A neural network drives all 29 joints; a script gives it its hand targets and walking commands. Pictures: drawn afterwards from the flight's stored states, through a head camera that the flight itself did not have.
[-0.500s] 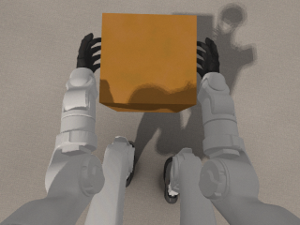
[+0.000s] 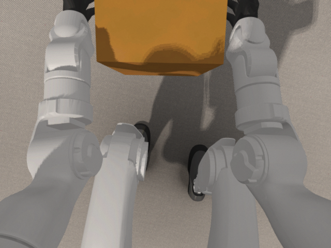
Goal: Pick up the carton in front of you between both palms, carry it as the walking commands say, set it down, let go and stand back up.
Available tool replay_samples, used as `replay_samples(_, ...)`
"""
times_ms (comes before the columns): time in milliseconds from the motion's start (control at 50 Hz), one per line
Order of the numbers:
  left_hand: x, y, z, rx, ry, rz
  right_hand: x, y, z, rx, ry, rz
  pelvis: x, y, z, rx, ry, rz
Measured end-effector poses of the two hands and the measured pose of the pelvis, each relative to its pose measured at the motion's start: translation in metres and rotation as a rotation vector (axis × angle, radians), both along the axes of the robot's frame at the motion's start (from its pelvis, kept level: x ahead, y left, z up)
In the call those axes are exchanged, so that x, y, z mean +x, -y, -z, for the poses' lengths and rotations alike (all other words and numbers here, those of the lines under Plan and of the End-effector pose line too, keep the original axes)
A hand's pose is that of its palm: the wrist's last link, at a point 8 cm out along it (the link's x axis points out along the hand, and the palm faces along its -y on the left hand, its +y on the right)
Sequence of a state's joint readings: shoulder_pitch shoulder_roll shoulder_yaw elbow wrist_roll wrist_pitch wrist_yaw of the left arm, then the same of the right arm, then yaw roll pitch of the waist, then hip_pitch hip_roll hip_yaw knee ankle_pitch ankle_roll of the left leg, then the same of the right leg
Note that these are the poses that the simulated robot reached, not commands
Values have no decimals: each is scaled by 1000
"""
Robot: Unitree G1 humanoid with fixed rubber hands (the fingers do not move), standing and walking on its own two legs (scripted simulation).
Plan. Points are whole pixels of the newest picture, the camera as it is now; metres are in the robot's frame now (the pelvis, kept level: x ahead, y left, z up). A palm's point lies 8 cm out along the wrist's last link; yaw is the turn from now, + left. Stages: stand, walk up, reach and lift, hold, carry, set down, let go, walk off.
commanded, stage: set down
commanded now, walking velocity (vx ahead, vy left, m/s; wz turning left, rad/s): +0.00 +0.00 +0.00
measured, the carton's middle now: (161, 23) +0.54 +0.10 -0.22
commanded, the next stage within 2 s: none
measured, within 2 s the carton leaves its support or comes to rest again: rests again in 1.34 s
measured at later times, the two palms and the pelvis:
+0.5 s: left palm (88, 19) +0.51 +0.25 -0.21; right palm (230, 25) +0.56 -0.05 -0.21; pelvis +0.00 +0.00 -0.05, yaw +0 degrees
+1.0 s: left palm (87, 22) +0.51 +0.26 -0.22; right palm (230, 28) +0.55 -0.05 -0.22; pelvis -0.02 -0.01 -0.06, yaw +0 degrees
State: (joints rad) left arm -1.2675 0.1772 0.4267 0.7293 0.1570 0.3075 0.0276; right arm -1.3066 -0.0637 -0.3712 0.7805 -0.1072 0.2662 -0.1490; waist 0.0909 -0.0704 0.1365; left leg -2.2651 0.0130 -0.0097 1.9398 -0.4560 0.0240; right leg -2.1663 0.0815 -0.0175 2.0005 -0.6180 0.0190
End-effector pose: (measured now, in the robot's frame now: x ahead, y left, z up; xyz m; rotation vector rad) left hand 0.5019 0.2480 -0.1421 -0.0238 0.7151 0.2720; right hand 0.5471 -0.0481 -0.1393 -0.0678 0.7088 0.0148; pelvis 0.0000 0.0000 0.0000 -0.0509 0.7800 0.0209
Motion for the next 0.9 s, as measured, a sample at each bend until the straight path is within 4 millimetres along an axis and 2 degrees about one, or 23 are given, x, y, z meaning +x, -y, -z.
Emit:
replay_samples(160, 9, -7, 47, 1, -15, 3, 10, -7, 50, -7, -14, -20, 1, 0, 27, 0, 44, 3)
replay_samples(240, 13, -12, 58, 6, -14, 7, 14, -10, 64, -5, -12, -29, 2, 0, 36, 0, 76, 6)
replay_samples(540, 7, -3, 68, -14, -50, 44, 8, 1, 75, -11, -50, -42, -4, 4, 51, 16, 124, 21)
replay_samples(900, 6, -9, 75, -33, -42, 67, 8, 3, 82, 49, -32, -87, -15, 8, 64, 38, 195, 33)
